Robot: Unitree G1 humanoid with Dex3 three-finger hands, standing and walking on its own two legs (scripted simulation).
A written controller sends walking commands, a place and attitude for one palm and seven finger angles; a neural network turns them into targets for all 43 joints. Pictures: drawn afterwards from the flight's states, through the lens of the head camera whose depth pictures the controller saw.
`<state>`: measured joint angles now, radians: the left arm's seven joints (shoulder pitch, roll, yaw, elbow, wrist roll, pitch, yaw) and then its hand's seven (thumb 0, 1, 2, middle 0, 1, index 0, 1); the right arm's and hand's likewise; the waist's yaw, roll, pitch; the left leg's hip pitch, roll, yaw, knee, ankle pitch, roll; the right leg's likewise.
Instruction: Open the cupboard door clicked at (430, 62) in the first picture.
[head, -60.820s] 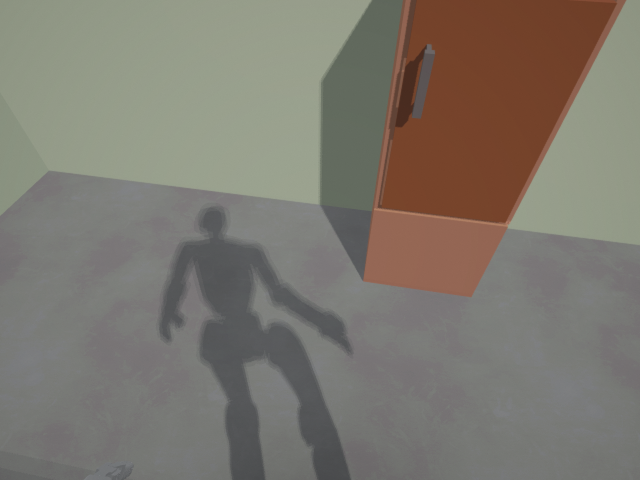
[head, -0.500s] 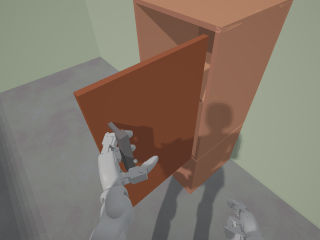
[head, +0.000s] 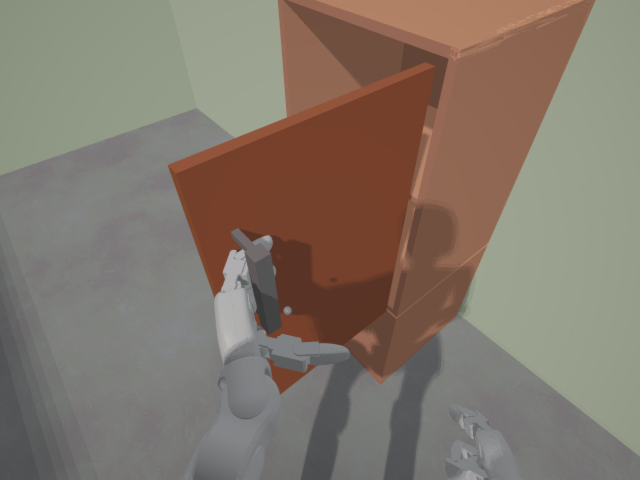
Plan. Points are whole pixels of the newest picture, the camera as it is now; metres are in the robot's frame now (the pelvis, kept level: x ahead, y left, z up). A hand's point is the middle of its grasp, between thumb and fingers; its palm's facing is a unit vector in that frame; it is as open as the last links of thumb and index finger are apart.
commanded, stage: slide the hand sideways off the handle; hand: left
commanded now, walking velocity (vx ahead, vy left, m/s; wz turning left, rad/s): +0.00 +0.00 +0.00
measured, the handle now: (256, 283) +0.33 +0.11 +0.09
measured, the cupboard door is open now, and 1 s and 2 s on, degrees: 90 95 95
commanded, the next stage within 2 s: draw the hand back to the body in 1.22 s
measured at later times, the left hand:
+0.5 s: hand (290, 350) +0.23 +0.06 +0.10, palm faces -0.06 -1.00 +0.01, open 16.2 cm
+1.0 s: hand (246, 390) +0.19 +0.10 +0.09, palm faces -0.01 -1.00 -0.03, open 16.2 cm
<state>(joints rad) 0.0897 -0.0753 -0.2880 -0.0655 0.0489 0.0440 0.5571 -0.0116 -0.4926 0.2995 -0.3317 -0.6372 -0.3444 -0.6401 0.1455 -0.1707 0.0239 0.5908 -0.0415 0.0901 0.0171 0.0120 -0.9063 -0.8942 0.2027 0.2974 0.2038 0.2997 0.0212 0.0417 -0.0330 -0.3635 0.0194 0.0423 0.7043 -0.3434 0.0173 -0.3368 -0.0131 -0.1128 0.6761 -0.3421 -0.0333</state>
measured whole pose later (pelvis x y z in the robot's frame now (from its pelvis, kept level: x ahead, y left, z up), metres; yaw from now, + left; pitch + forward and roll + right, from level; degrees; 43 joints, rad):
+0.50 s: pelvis +0.00 +0.00 +0.00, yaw -1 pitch +0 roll +0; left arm 0.29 0.05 -0.25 -0.21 -0.03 -0.07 0.12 -0.01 -0.50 0.30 -0.16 -0.31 -0.17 -0.32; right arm 0.22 -0.19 0.06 0.49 0.00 -0.01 0.01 0.01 -0.91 -0.89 0.20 0.30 0.20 0.30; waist 0.02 0.03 -0.03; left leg -0.35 0.02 0.07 0.69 -0.34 0.02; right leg -0.35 -0.01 -0.09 0.70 -0.35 -0.04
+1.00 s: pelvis +0.02 -0.02 -0.01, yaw +0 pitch +3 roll +0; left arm 0.63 0.14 -0.08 -0.41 -0.14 -0.18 -0.07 -0.01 -0.50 0.30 -0.19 -0.32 -0.18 -0.32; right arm 0.26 -0.22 0.02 0.46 0.01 -0.10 -0.01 0.01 -0.91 -0.89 0.20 0.30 0.20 0.30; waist 0.03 0.05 -0.07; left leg -0.44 0.04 0.03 0.78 -0.40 -0.01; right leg -0.42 0.00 -0.12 0.77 -0.41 -0.06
